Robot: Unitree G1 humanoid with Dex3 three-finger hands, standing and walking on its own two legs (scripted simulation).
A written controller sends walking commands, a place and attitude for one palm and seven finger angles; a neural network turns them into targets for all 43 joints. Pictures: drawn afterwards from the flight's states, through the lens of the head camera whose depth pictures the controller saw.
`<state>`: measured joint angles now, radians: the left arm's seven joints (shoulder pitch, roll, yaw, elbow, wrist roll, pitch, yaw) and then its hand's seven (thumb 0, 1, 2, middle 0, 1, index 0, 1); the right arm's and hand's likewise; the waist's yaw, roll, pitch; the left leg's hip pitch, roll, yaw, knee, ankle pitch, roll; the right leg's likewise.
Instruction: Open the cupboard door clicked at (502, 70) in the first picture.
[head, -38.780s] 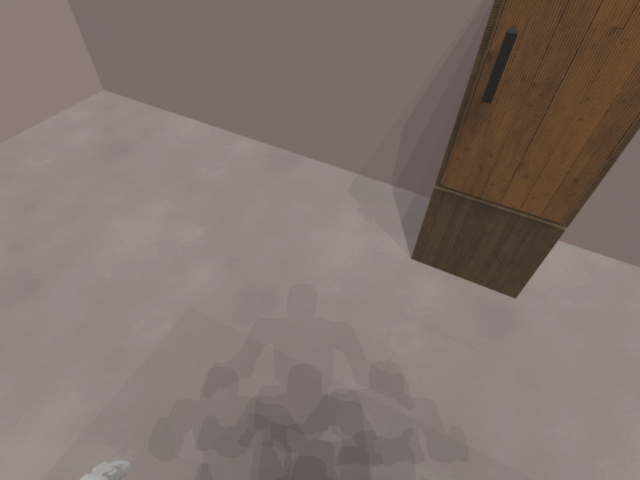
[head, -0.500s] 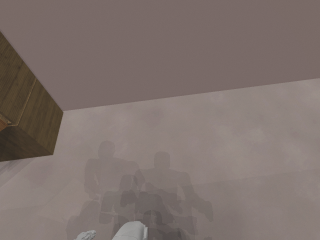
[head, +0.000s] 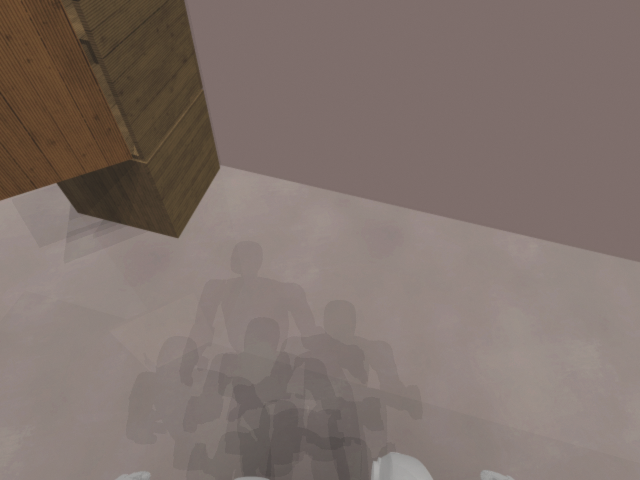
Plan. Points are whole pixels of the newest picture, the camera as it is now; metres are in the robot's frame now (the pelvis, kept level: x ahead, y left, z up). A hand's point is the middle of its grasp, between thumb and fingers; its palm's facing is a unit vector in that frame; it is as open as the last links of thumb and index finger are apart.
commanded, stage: turn to face it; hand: left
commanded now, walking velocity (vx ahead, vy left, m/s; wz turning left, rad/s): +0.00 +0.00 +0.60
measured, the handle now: out of the picture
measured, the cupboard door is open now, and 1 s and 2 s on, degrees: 46 46 46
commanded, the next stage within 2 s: take the last steps up to it in 0.80 s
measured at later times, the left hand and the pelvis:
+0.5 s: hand out of the picture +0.04 +0.14 -0.14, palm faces +0.32 -0.91 -0.26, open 7.3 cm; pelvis +0.01 -0.06 +0.01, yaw +19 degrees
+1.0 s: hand out of the picture -0.04 +0.18 -0.17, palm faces +0.52 -0.82 -0.22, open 7.3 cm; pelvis +0.00 -0.03 +0.00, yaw +29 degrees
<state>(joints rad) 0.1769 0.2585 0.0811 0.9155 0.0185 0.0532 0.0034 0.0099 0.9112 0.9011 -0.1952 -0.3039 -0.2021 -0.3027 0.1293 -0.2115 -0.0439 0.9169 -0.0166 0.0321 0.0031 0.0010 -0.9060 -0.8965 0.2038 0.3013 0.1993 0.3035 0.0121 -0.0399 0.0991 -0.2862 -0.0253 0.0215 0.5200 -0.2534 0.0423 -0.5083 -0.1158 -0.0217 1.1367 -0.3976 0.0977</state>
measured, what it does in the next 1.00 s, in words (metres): steps on the spot, turning left: right foot, then left foot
